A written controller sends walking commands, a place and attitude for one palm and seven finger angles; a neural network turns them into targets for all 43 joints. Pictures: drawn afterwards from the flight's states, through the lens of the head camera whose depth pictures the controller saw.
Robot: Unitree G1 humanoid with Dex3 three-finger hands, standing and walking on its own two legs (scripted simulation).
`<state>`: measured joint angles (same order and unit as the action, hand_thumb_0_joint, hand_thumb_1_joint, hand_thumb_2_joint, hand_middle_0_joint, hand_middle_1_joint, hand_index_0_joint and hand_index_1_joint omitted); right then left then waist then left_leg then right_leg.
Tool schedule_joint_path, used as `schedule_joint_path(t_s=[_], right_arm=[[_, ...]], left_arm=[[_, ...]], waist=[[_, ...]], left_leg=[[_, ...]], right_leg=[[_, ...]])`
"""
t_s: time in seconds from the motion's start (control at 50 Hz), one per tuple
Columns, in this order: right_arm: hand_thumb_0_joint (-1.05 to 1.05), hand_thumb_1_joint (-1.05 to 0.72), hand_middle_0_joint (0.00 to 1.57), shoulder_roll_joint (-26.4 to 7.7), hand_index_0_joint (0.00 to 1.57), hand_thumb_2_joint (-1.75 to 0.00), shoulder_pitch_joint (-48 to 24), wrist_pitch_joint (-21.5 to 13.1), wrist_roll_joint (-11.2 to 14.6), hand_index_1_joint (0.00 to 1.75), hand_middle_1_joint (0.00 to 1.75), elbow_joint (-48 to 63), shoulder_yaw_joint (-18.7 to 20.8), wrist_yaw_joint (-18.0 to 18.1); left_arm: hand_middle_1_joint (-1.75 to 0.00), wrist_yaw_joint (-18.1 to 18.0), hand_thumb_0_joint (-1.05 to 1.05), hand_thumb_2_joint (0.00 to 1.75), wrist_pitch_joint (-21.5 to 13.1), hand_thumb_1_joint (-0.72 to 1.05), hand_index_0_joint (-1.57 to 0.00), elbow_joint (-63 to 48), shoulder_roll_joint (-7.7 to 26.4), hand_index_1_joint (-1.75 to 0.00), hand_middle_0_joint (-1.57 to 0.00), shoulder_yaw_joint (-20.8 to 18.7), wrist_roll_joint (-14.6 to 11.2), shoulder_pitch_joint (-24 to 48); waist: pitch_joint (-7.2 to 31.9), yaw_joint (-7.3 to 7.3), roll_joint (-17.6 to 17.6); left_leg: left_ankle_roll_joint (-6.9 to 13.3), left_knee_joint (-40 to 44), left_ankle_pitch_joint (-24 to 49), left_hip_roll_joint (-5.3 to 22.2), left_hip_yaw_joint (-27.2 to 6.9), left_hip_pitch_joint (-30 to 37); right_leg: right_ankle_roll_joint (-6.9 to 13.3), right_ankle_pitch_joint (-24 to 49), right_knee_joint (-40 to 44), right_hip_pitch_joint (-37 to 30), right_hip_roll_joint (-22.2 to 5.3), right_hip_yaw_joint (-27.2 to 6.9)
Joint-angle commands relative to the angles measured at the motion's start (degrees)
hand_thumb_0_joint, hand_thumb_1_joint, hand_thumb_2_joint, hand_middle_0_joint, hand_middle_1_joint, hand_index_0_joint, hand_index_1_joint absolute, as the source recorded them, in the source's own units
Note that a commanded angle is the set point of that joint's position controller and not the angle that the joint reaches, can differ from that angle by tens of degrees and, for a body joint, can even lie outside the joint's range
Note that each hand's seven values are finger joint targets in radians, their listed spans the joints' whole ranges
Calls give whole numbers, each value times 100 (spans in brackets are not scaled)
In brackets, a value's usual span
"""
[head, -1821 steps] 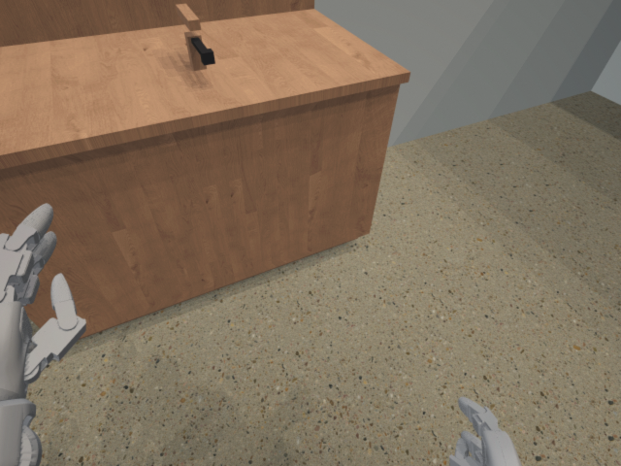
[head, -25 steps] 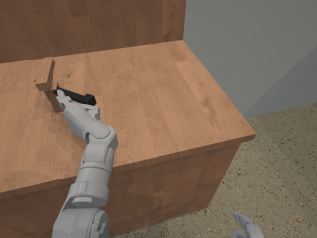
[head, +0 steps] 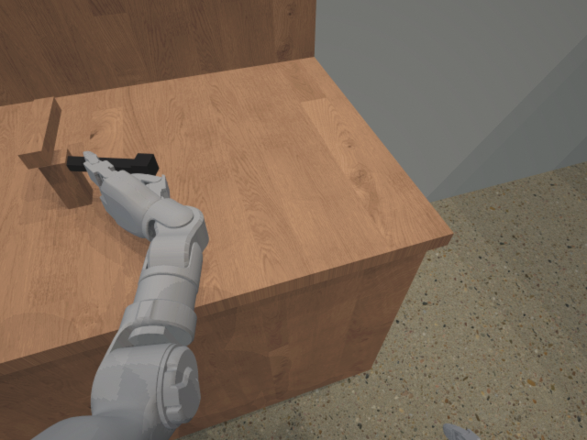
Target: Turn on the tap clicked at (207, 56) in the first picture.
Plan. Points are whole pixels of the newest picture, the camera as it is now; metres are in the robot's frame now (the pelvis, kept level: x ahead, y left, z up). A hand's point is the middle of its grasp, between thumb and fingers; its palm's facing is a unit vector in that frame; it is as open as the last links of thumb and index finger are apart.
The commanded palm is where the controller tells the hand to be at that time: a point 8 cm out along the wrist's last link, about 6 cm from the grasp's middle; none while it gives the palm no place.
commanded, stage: push the lever round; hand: left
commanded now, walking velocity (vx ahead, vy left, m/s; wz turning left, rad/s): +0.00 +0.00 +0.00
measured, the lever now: (145, 167) +0.47 +0.23 +0.13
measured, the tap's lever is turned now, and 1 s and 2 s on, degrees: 68 77 77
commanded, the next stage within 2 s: lift the hand up off the lever in 0.10 s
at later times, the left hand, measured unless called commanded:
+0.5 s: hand (165, 172) +0.46 +0.20 +0.13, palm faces +0.81 -0.58 -0.10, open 7.8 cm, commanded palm +0.40 +0.21 +0.14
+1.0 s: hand (161, 166) +0.45 +0.19 +0.15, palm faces +0.79 -0.61 -0.09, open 7.8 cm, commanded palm +0.39 +0.21 +0.16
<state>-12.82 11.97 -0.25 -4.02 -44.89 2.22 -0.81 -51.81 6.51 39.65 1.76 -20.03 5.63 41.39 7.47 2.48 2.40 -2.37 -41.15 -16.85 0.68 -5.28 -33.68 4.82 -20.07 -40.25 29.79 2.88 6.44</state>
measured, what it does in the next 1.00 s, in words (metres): stands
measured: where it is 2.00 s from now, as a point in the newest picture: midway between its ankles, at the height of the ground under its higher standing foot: outside the picture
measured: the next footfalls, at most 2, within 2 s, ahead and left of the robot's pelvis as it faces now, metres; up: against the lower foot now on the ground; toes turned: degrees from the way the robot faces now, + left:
none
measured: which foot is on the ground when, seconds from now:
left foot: down 0.00-1.00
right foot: down 0.00-1.00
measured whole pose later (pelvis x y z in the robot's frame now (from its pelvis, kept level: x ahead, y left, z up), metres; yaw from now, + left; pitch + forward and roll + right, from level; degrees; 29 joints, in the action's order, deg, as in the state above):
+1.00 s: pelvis +0.02 +0.01 +0.01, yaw +0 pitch +7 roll +0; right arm -11.5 9.0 -0.5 -3.7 -43.6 1.6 -1.4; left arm -50.5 13.7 30.9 -1.4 -17.1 4.1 38.7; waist 7.5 0.5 2.4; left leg -1.8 -37.2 -16.9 0.1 -4.4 -27.5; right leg 4.0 -20.0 -36.2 23.7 2.2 5.5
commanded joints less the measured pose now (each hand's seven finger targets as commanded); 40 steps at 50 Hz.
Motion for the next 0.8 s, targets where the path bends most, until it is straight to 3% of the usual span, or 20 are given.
schedule_joint_path(t_s=[0.0, 0.04, 0.06, 0.08, 0.12, 0.16, 0.2, 0.26, 0.28, 0.34, 0.36, 0.42, 0.46, 0.54, 0.56, 0.64, 0.66, 0.72, 0.76, 0.78], right_arm=[[0, -90, 20, -638, 20, -90, -238, -244, 18, 30, 30, 705, 200, 22], [0, -90, 20, -659, 20, -90, -206, -232, 6, 30, 30, 706, 190, 26], [0, -90, 20, -682, 20, -90, -168, -204, 5, 30, 30, 677, 220, 40], [0, -90, 20, -654, 20, -90, -165, -204, 12, 30, 30, 736, 201, 17], [0, -90, 20, -651, 20, -90, -111, -216, -3, 30, 30, 715, 211, -6], [0, -90, 20, -685, 20, -90, -82, -218, -6, 30, 30, 698, 234, -11], [0, -90, 20, -660, 20, -90, -60, -238, 3, 30, 30, 694, 208, -24], [0, -90, 20, -668, 20, -90, -35, -259, -13, 30, 30, 692, 243, -36], [0, -90, 20, -638, 20, -90, -56, -263, 0, 30, 30, 734, 237, -56], [0, -90, 20, -644, 20, -90, -48, -282, -14, 30, 30, 747, 241, -78], [0, -90, 20, -673, 20, -90, -60, -264, -13, 30, 30, 712, 252, -57], [0, -90, 20, -643, 20, -90, -99, -287, -1, 30, 30, 733, 221, -77], [0, -90, 20, -676, 20, -90, -110, -285, -10, 30, 30, 730, 247, -48], [0, -90, 20, -635, 20, -90, -186, -286, 14, 30, 30, 795, 221, -76], [0, -90, 20, -667, 20, -90, -193, -270, 20, 30, 30, 755, 237, -50], [0, -90, 20, -625, 20, -90, -311, -310, 53, 30, 30, 804, 204, -60], [0, -90, 20, -656, 20, -90, -319, -295, 58, 30, 30, 770, 223, -36], [0, -90, 20, -606, 20, -90, -425, -329, 70, 30, 30, 774, 188, -58], [0, -90, 20, -618, 20, -90, -465, -319, 61, 30, 30, 724, 198, -34], [0, -90, 20, -571, 20, -90, -486, -332, 69, 30, 30, 770, 185, -55]], left_arm=[[-15, -28, 0, 90, -299, 90, -15, -995, 1114, -15, -15, 12, 217, 2702], [-15, -10, 0, 90, -298, 90, -15, -895, 1200, -15, -15, -50, 228, 2815], [-15, -15, 0, 90, -287, 90, -15, -852, 1476, -15, -15, -318, 272, 2653], [-15, 5, 0, 90, -305, 90, -15, -947, 1248, -15, -15, -86, 273, 2783], [-15, 7, 0, 90, -334, 90, -15, -929, 1120, -15, -15, 33, 301, 2910], [-15, 4, 0, 90, -328, 90, -15, -785, 1278, -15, -15, -150, 312, 2763], [-15, 15, 0, 90, -345, 90, -15, -735, 1104, -15, -15, 54, 308, 3050], [-15, -14, 0, 90, -397, 90, -15, -965, 1201, -15, -15, -78, 322, 2984], [-15, 5, 0, 90, -392, 90, -15, -1037, 998, -15, -15, 132, 313, 2980], [-15, -20, 0, 90, -352, 90, -15, -1189, 1051, -15, -15, 45, 279, 2822], [-15, -10, 0, 90, -316, 90, -15, -1164, 1191, -15, -15, -74, 292, 2745], [-15, 8, 0, 90, -250, 90, -15, -1335, 992, -15, -15, 131, 259, 2952], [-15, -3, 0, 90, -223, 90, -15, -1459, 1271, -15, -15, -140, 264, 2752], [-15, 76, 0, 90, -75, 90, -15, -1638, 913, -15, -15, 205, 233, 2521], [-15, 85, 0, 90, -22, 90, -15, -1546, 1054, -15, -15, 53, 223, 2381], [-15, 158, 0, 90, 77, 90, -15, -1838, 637, -15, -15, 468, 120, 2416], [-15, 154, 0, 90, 106, 90, -15, -1786, 800, -15, -15, 314, 124, 2339], [-15, 162, 0, 90, 168, 90, -15, -1956, 458, -15, -15, 668, 103, 2557], [-15, 136, 0, 90, 225, 90, -15, -1940, 627, -15, -15, 517, 128, 2522], [-15, 127, 0, 90, 218, 90, -15, -2127, 453, -15, -15, 661, 117, 2574]], waist=[[1878, 74, -484], [1803, 130, -545], [1858, 25, -426], [1897, 78, -340], [1898, 156, -355], [1850, 103, -317], [1755, 222, -412], [2019, 107, -262], [2016, 144, -199], [2109, 100, -288], [2070, 59, -297], [1955, 106, -260], [2085, 1, -325], [1960, 26, -318], [1874, -2, -390], [1796, 26, -308], [1757, -12, -358], [1650, 45, -282], [1669, -19, -167], [1768, -37, -108]], left_leg=[[366, 199, 901, -189, 362, 711], [379, 161, 872, -188, 389, 628], [364, 195, 955, -177, 363, 647], [362, 195, 1022, -182, 377, 715], [367, 145, 1081, -163, 399, 789], [364, 165, 1012, -160, 362, 751], [374, 167, 905, -154, 371, 733], [359, 190, 1103, -147, 350, 930], [351, 194, 1144, -140, 360, 982], [354, 161, 1284, -154, 411, 991], [339, 212, 1291, -137, 359, 987], [345, 231, 1339, -140, 402, 1072], [343, 259, 1467, -140, 383, 1101], [332, 266, 1591, -144, 442, 1179], [328, 313, 1555, -138, 390, 1171], [317, 372, 1606, -129, 418, 1385], [305, 420, 1590, -118, 353, 1398], [293, 443, 1588, -123, 377, 1509], [264, 494, 1588, -115, 330, 1570], [241, 512, 1674, -114, 329, 1657]], right_leg=[[-429, 1577, 760, -955, -367, -484], [-473, 1707, 779, -941, -398, -526], [-428, 1712, 740, -1004, -370, -485], [-428, 1764, 702, -967, -367, -472], [-436, 1826, 694, -873, -350, -453], [-412, 1668, 702, -807, -322, -431], [-435, 1529, 734, -708, -328, -441], [-387, 1628, 674, -810, -281, -394], [-385, 1628, 664, -789, -279, -391], [-405, 1894, 678, -976, -285, -401], [-381, 1841, 668, -992, -277, -369], [-390, 1904, 709, -970, -283, -365], [-379, 2064, 693, -1157, -278, -358], [-386, 2265, 732, -1222, -298, -348], [-367, 2141, 750, -1198, -280, -307], [-355, 2123, 839, -1175, -278, -302], [-335, 2000, 840, -1174, -263, -265], [-328, 1945, 894, -1084, -271, -265], [-301, 1838, 896, -1080, -265, -258], [-290, 1862, 863, -1101, -263, -240]])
